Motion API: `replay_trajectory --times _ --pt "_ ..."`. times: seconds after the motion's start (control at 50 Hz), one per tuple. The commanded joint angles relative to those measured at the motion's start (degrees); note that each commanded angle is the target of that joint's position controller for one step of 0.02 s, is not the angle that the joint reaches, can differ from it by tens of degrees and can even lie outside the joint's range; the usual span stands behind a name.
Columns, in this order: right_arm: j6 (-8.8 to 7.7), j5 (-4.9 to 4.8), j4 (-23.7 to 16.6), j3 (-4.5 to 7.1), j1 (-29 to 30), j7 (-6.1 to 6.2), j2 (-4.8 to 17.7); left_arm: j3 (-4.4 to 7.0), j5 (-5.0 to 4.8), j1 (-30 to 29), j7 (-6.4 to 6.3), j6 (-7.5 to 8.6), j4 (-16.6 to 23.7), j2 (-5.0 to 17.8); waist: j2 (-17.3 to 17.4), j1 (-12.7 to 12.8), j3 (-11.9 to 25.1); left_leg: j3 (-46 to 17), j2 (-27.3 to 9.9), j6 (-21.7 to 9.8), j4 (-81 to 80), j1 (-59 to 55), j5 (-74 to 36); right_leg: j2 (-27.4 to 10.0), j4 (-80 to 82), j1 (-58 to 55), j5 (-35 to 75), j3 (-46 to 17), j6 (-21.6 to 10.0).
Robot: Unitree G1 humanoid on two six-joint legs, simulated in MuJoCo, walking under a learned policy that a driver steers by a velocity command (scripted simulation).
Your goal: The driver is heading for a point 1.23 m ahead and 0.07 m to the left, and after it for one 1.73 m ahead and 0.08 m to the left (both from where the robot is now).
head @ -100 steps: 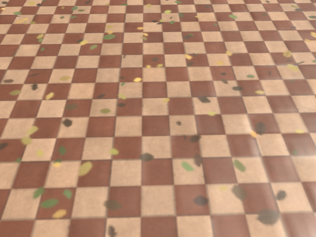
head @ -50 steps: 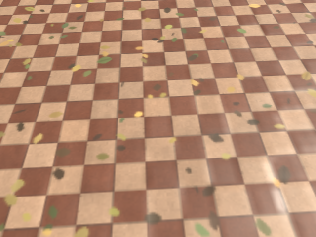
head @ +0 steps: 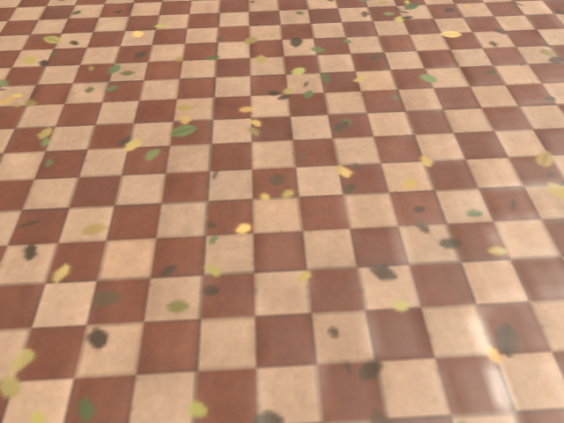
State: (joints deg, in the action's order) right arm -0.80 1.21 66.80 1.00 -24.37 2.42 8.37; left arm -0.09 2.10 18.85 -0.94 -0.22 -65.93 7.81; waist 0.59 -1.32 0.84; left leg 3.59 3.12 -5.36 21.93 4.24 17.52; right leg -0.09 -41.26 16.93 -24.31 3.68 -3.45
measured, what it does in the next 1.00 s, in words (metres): walks ahead: right foot, then left foot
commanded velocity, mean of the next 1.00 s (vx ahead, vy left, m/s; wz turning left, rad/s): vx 0.44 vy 0.00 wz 0.00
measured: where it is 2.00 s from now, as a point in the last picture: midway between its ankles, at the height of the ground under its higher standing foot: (315, 268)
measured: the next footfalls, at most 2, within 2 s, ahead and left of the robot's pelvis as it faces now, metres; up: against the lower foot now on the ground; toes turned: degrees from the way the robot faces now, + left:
right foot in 0.22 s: +0.17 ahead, -0.15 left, +0.00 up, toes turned -5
left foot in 0.72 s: +0.51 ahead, +0.02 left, +0.00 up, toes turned +5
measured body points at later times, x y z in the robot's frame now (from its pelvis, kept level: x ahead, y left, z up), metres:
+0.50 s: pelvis +0.20 -0.07 +0.01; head +0.21 -0.08 +0.45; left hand +0.13 +0.15 -0.14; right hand +0.29 -0.31 -0.14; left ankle +0.28 +0.06 -0.67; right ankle +0.13 -0.14 -0.74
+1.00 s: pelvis +0.49 -0.03 +0.00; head +0.51 -0.02 +0.45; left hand +0.58 +0.21 -0.14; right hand +0.44 -0.27 -0.14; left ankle +0.47 +0.02 -0.74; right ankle +0.55 -0.18 -0.67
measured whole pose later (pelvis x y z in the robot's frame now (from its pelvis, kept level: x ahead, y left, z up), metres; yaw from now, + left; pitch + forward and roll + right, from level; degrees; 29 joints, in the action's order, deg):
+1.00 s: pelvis +0.49 -0.03 +0.00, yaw +0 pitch +0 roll +1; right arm -5.7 0.8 61.8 3.0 -22.9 0.1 10.0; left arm 3.3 2.2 10.1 1.3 2.5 -54.7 11.5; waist -1.8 -1.1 -2.5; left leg 6.5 5.1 -6.4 15.5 5.3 10.3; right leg -6.0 -58.9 33.9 -10.5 0.2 -2.9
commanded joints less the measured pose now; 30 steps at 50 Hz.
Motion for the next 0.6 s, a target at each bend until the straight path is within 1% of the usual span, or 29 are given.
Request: replay_trajectory --times 0.02,0.04,0.08,0.12,0.14,0.16,0.18,0.2,0.22,0.24,0.26,0.28,0.3,0.32,0.34,0.36,0.38,0.4,0.44,0.48,0.52,0.56,0.6 --pt "-1.20 0.44 0.11 1.80 -6.99 -0.16 7.31 1.30 0.14 -7.15 1.13 2.25 6.35 4.36 2.25 -1.15 -13.64 -24.79 -21.61 -10.47 -17.83 -0.52 19.44 -3.88 -9.08 21.86 -0.39 -2.23 -0.16" --pt "-1.78 0.25 -0.30 1.79 -6.27 -0.23 7.05 1.57 -0.15 -7.37 1.43 2.77 6.82 4.50 1.73 -0.61 -12.42 -22.04 -20.21 -9.44 -17.33 -1.38 15.36 -4.00 -7.60 21.09 1.33 -2.02 0.22" --pt "-2.68 0.15 -0.85 1.82 -5.63 -0.26 7.09 1.90 -0.58 -8.74 1.90 3.23 8.11 4.30 2.82 -0.24 -10.85 -17.12 -17.77 -8.04 -16.17 -0.33 8.93 -3.32 -3.48 17.15 4.14 -0.68 0.72" --pt "-3.22 0.23 -1.05 1.92 -5.80 -0.35 7.59 2.16 -0.86 -10.17 2.16 3.13 9.65 4.29 4.57 -0.19 -10.47 -14.24 -16.71 -7.53 -14.84 2.13 6.13 -2.56 0.79 12.67 5.46 0.67 0.68" --pt "-3.37 0.24 -1.21 2.02 -5.65 -0.48 7.95 2.29 -1.01 -10.21 2.22 3.07 10.19 4.33 5.18 0.05 -10.47 -13.25 -16.48 -7.34 -13.94 3.74 5.27 -2.15 2.91 9.88 6.14 1.39 0.49" --pt "-3.48 0.16 -1.44 2.13 -5.11 -0.66 8.30 2.43 -1.18 -9.06 2.23 3.09 10.28 4.33 5.34 0.83 -10.35 -12.15 -16.22 -7.03 -12.44 6.01 4.12 -1.45 5.25 5.83 7.53 2.41 0.22" --pt "-3.54 -0.11 -1.72 2.24 -4.09 -0.84 8.65 2.62 -1.27 -5.97 2.17 3.23 9.55 4.17 4.81 2.58 -9.92 -10.57 -15.47 -6.40 -9.56 9.22 2.45 -0.24 8.25 -0.25 9.85 3.82 -0.04" --pt "-3.68 -0.15 -1.94 2.23 -3.63 -1.06 8.71 3.20 -1.26 -0.95 1.94 3.45 7.91 4.85 3.59 4.67 -8.54 -8.71 -13.93 -5.48 -4.38 12.42 -2.86 1.71 10.54 -7.85 9.62 4.80 -0.36" --pt "-4.10 0.14 -2.04 1.78 -3.77 -1.40 7.61 4.33 -1.14 6.94 1.41 4.08 5.45 7.00 0.09 7.85 -4.94 -5.31 -11.09 -3.96 6.24 15.96 -9.64 1.24 13.03 -18.01 8.15 2.52 -1.28" --pt "-4.39 -0.40 -4.44 0.70 -2.16 -2.00 3.92 5.98 -0.16 16.35 0.59 4.74 4.11 13.15 -12.08 11.51 -0.21 1.76 -4.63 -0.34 27.23 24.94 -5.24 -13.47 23.70 -26.89 -6.72 -18.50 -5.25" --pt "-4.48 0.16 -6.47 0.93 -2.38 -2.54 3.56 6.41 -0.46 20.36 0.63 4.09 2.51 15.94 -18.29 10.14 1.08 0.38 1.11 0.13 42.00 35.57 13.86 -22.83 34.49 -28.49 -17.04 -42.36 -10.32" --pt "-4.01 1.11 -7.42 1.58 0.57 -2.94 5.63 5.59 -0.69 12.58 0.54 3.55 4.08 13.28 -9.77 5.74 -4.12 -4.41 -4.28 -1.01 48.99 37.92 9.58 -22.30 33.75 -21.70 -21.29 -39.44 -10.23" --pt "-4.15 0.98 -8.19 1.60 3.38 -3.53 5.54 4.90 -0.92 5.98 0.95 3.84 6.49 10.67 -4.24 3.95 -7.04 -5.12 -6.43 -1.37 48.69 37.51 2.97 -20.31 33.45 -15.72 -15.16 -32.93 -9.18" --pt "-4.32 0.47 -8.12 1.59 3.67 -3.75 4.55 4.46 -1.01 2.66 1.21 4.33 7.50 9.54 -2.27 2.02 -7.47 -5.30 -7.94 -1.09 45.95 34.57 -1.21 -17.59 34.20 -11.96 -6.20 -26.19 -7.84" --pt "-4.04 0.71 -7.84 1.72 2.99 -3.79 4.16 3.91 -1.17 1.80 1.13 4.90 7.65 8.04 -2.45 0.63 -7.11 -4.96 -8.67 -0.42 43.70 31.89 -2.85 -15.36 34.37 -10.10 0.96 -21.29 -6.81" --pt "-3.45 0.97 -7.53 1.75 2.16 -3.91 3.84 3.40 -1.16 2.36 0.91 5.36 7.18 6.65 -3.09 -0.10 -6.40 -4.31 -8.80 0.31 42.53 30.19 -4.01 -13.60 34.39 -9.60 6.99 -17.18 -6.22" --pt "-2.96 1.00 -7.70 1.91 2.34 -4.01 3.93 3.17 -1.10 4.35 0.68 5.76 6.38 6.31 -3.47 -0.24 -6.00 -3.44 -8.44 0.76 41.96 30.12 -5.00 -12.92 34.08 -10.19 12.41 -14.78 -6.37" --pt "-2.53 0.88 -8.28 2.11 3.78 -4.07 4.22 3.05 -1.10 6.10 0.52 6.05 5.70 6.42 -3.60 -0.32 -6.18 -2.83 -8.40 1.16 40.95 31.43 -5.92 -12.48 34.04 -11.12 16.84 -12.98 -6.61" --pt "-1.93 0.81 -9.98 2.18 8.57 -4.19 4.13 2.90 -1.10 8.72 0.38 6.32 4.94 6.86 -3.62 0.21 -7.06 -1.75 -8.55 2.02 38.09 34.95 -8.17 -12.18 34.38 -12.71 22.33 -10.66 -7.25" --pt "-1.80 0.77 -12.22 2.06 14.62 -4.32 3.97 2.60 -1.07 10.37 0.35 6.41 4.70 6.64 -3.70 1.24 -8.12 -0.64 -8.41 2.83 32.91 37.34 -10.64 -11.68 34.54 -13.78 27.13 -8.77 -7.71" --pt "-1.92 0.47 -14.42 1.70 20.39 -4.43 3.39 2.33 -1.07 10.91 0.36 6.52 4.73 6.33 -4.16 2.12 -8.91 0.67 -7.51 3.27 24.97 35.86 -13.42 -10.55 34.46 -13.54 31.13 -6.49 -7.64" --pt "-2.00 0.11 -15.89 1.38 24.33 -4.49 3.05 2.37 -1.13 12.05 0.21 6.70 4.44 6.78 -4.96 3.00 -9.00 2.06 -6.22 2.89 18.31 32.80 -15.68 -10.38 34.35 -14.31 34.56 -5.07 -7.50" --pt "-2.08 0.00 -16.93 1.42 26.51 -4.40 3.58 2.54 -1.11 13.04 -0.03 6.77 3.92 7.36 -5.33 3.36 -9.20 2.80 -5.44 1.66 14.24 30.76 -15.95 -11.29 33.83 -16.70 37.71 -4.57 -7.49"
